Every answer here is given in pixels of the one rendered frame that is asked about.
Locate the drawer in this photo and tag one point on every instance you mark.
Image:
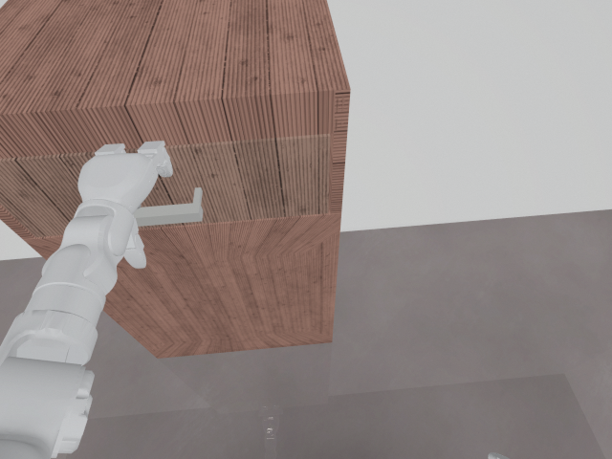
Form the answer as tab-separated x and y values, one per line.
241	180

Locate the handle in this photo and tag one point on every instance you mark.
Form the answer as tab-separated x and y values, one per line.
171	214

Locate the left robot hand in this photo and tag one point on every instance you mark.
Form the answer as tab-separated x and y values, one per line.
126	179

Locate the robot left forearm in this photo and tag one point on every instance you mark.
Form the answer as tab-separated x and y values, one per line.
59	323

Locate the left robot upper arm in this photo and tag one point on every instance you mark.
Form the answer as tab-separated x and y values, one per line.
44	407

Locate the cabinet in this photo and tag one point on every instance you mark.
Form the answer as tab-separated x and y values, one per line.
78	74

